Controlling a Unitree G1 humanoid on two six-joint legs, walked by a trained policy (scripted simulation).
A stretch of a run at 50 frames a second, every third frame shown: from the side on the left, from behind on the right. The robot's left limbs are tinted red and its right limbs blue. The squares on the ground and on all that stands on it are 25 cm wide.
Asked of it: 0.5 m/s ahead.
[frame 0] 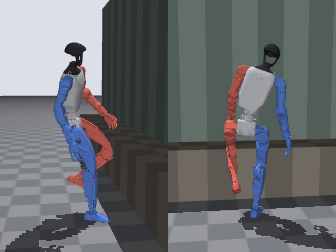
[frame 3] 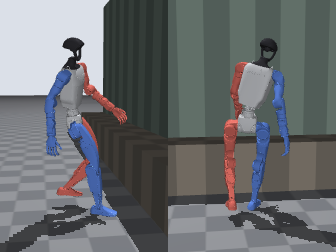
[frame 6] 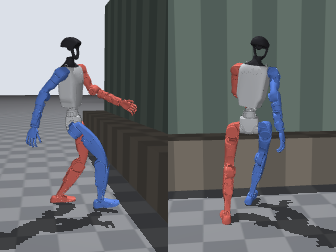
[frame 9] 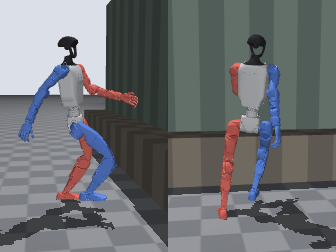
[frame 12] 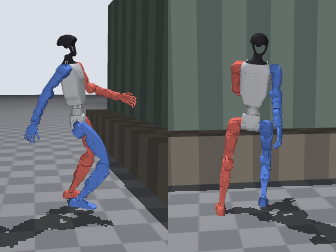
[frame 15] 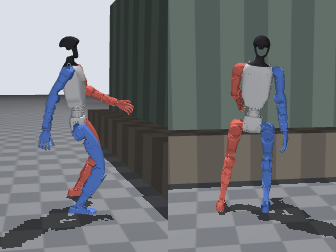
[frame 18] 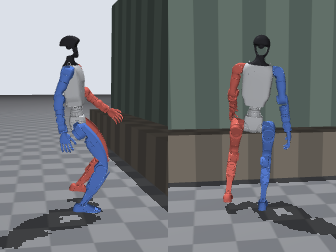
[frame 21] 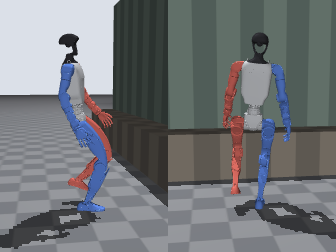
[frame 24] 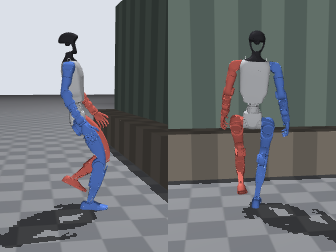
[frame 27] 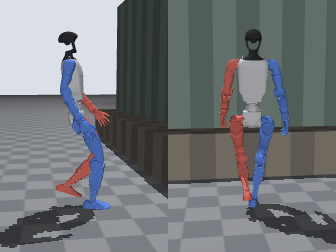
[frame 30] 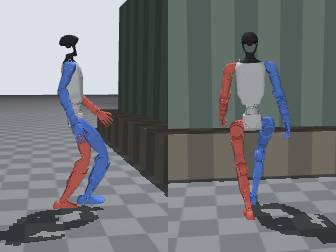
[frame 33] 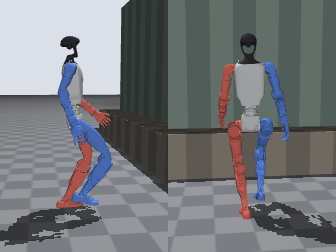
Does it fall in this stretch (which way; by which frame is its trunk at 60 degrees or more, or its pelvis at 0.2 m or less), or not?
no
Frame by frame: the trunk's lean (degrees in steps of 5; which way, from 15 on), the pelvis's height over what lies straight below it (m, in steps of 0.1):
0: 20 to its right, 0.8
3: 20 to its right, 0.8
6: 10, 0.7
9: 5, 0.7
12: 10, 0.7
15: 10, 0.7
18: 10, 0.7
21: 10, 0.7
24: 10, 0.7
27: 5, 0.8
30: 5, 0.7
33: 5, 0.7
